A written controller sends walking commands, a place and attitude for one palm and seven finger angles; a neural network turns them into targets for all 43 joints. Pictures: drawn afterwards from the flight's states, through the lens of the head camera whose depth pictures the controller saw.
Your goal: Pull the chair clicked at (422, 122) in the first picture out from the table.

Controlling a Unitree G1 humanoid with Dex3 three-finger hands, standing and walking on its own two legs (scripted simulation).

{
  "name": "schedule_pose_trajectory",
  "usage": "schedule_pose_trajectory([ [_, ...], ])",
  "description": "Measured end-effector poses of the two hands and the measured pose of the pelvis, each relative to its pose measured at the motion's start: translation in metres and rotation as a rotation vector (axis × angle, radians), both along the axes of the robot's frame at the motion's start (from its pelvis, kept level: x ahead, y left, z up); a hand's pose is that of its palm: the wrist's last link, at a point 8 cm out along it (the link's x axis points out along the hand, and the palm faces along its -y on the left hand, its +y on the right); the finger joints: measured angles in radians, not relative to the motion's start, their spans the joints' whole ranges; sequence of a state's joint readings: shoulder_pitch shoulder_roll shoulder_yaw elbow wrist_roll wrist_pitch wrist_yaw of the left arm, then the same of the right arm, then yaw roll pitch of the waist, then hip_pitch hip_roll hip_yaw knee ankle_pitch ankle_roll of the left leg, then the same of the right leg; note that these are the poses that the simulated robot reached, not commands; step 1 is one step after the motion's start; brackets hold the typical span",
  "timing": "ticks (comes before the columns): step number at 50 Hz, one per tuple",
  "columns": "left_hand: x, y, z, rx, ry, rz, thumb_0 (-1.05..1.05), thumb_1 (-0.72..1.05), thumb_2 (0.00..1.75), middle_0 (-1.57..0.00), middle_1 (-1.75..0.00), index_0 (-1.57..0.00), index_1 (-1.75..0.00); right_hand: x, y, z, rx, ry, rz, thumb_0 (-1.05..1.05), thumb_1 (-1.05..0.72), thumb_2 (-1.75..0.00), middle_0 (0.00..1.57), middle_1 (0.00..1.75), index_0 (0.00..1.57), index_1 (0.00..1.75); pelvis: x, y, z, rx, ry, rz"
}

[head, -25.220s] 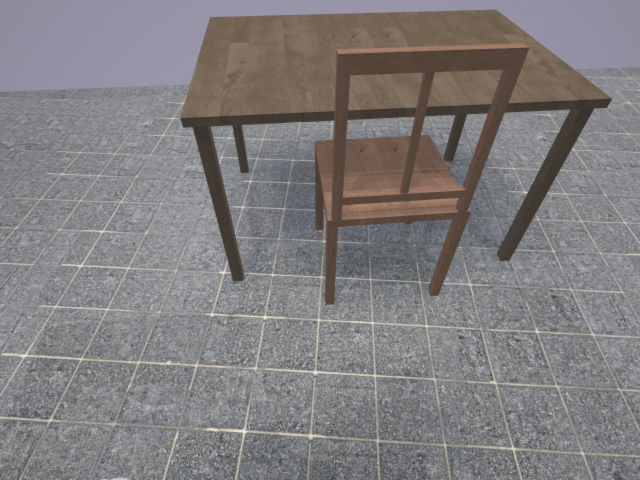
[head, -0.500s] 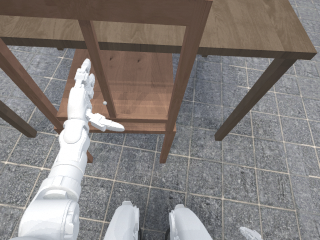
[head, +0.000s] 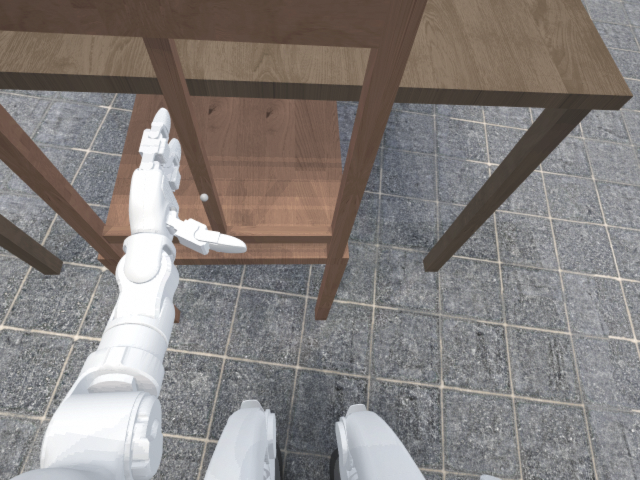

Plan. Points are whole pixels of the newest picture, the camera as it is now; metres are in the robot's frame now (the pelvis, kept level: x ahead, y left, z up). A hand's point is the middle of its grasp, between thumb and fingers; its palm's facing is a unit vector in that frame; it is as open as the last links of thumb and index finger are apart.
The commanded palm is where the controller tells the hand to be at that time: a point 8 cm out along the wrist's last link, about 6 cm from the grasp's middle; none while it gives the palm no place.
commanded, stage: push the fingers through the gap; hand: left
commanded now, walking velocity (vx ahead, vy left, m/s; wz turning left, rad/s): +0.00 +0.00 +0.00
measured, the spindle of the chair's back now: (198, 163) +0.49 +0.13 +0.05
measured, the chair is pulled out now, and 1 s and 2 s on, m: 0.00 0.00 0.02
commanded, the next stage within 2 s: hook a spindle and tug to test in 0.06 s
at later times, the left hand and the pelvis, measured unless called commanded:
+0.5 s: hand (205, 199) +0.45 +0.13 +0.03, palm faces +0.00 -1.00 -0.03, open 15.6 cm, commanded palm +0.43 +0.16 +0.02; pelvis +0.00 -0.01 +0.00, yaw +1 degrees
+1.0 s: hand (214, 196) +0.46 +0.12 +0.03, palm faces +0.01 -1.00 -0.02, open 6.1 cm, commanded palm +0.43 +0.16 +0.02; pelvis +0.00 -0.01 +0.00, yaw +0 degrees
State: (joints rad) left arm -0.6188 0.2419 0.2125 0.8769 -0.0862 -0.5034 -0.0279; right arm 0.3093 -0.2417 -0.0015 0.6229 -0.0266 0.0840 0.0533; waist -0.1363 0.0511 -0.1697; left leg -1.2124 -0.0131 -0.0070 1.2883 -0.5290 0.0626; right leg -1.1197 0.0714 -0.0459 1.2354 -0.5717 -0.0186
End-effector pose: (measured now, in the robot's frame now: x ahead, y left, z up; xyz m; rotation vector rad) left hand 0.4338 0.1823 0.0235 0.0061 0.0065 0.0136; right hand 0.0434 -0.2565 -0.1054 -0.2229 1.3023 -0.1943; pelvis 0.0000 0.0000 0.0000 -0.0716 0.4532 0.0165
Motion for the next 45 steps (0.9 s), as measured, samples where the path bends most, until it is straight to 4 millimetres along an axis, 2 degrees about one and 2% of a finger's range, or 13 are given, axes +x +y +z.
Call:
schedule_pose_trajectory([
  [7, 0.003, 0.001, 0.004, 0.019, -0.007, -0.001, -0.01, -0.50, 0.30, -0.06, -0.08, -0.06, -0.08, 0.009, 0.000, -0.001, 0.005, -0.013, 0.012, 0.00, -0.91, -0.90, 0.20, 0.30, 0.20, 0.30, 0.000, -0.001, -0.001, -0.001, -0.001, 0.005],
  [14, -0.003, -0.001, 0.001, 0.005, 0.015, -0.004, -0.01, -0.50, 0.30, -0.08, -0.13, -0.07, -0.13, 0.017, -0.002, 0.000, 0.008, -0.032, 0.015, 0.00, -0.91, -0.90, 0.20, 0.30, 0.20, 0.30, 0.001, -0.003, 0.001, 0.002, -0.006, 0.003],
  [20, -0.006, 0.000, 0.003, 0.009, -0.010, 0.008, -0.01, -0.50, 0.30, -0.14, -0.33, -0.14, -0.33, 0.021, -0.004, 0.000, 0.006, -0.044, 0.027, 0.00, -0.91, -0.90, 0.20, 0.30, 0.20, 0.30, 0.001, -0.005, 0.000, 0.005, -0.009, 0.005],
  [28, -0.004, -0.007, 0.004, 0.016, -0.003, -0.019, -0.01, -0.47, 0.31, -0.27, -0.72, -0.26, -0.72, 0.019, -0.007, -0.004, 0.007, -0.040, 0.026, 0.00, -0.91, -0.90, 0.20, 0.30, 0.20, 0.30, -0.001, -0.007, -0.002, 0.004, -0.009, 0.009],
  [32, -0.005, -0.009, 0.003, 0.005, 0.005, -0.011, -0.01, -0.37, 0.36, -0.34, -0.93, -0.33, -0.93, 0.017, -0.008, -0.003, 0.009, -0.041, 0.019, 0.00, -0.91, -0.90, 0.20, 0.30, 0.20, 0.30, -0.001, -0.008, -0.001, 0.008, -0.009, 0.005],
  [38, -0.005, -0.012, 0.004, 0.017, -0.010, -0.006, -0.01, -0.11, 0.47, -0.43, -1.22, -0.43, -1.23, 0.012, -0.008, -0.004, 0.014, -0.037, 0.016, 0.00, -0.91, -0.90, 0.20, 0.30, 0.20, 0.30, -0.002, -0.010, -0.002, 0.011, -0.009, 0.003],
  [45, -0.002, -0.014, 0.003, 0.021, -0.002, -0.006, 0.00, 0.26, 0.62, -0.48, -1.39, -0.48, -1.39, 0.008, -0.010, -0.007, 0.016, -0.025, 0.011, 0.00, -0.91, -0.90, 0.20, 0.30, 0.20, 0.30, -0.003, -0.012, -0.003, 0.013, -0.006, 0.002],
])
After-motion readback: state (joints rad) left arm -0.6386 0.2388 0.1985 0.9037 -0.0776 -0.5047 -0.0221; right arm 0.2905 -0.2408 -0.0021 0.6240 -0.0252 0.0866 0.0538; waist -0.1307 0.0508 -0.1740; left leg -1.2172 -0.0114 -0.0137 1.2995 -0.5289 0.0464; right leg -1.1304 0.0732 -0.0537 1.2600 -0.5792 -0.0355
